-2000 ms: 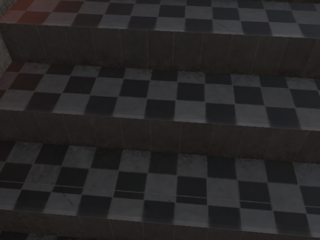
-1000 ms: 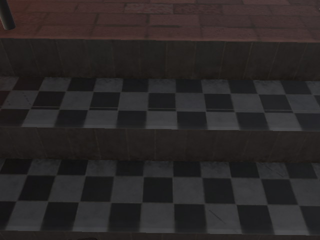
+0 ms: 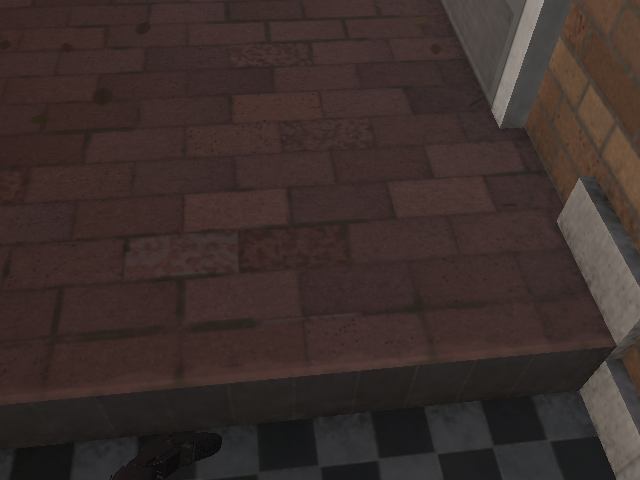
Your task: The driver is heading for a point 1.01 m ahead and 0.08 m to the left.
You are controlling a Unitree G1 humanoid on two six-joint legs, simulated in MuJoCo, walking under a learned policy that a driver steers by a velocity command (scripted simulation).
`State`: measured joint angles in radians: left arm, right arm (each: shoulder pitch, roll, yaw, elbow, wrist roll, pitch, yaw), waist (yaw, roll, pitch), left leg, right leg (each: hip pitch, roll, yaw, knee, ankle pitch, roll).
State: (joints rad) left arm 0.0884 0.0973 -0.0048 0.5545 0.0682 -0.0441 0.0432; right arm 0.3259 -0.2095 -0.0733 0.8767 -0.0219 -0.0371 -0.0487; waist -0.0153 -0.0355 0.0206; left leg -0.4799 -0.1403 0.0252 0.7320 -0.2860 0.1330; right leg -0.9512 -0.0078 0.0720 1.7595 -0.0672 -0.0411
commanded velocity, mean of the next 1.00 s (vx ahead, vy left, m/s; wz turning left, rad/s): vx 0.01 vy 0.00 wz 0.29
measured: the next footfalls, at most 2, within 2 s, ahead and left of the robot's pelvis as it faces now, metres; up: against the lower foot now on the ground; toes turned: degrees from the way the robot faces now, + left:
right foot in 0.44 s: +0.16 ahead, -0.18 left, +0.00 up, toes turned +15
left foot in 0.86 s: +0.08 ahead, +0.00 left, +0.00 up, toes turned +14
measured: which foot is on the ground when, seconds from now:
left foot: down 0.00-0.44, up 0.46-0.84, down 0.86-1.00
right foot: up 0.00-0.42, down 0.44-1.00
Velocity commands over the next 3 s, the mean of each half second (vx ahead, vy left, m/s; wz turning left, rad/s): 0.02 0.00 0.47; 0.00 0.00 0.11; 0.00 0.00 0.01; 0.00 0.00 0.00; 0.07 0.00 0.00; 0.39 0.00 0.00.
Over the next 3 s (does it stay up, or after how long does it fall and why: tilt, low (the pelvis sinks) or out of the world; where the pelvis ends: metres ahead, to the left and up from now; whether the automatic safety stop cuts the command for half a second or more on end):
stays up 0.23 -0.01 0.06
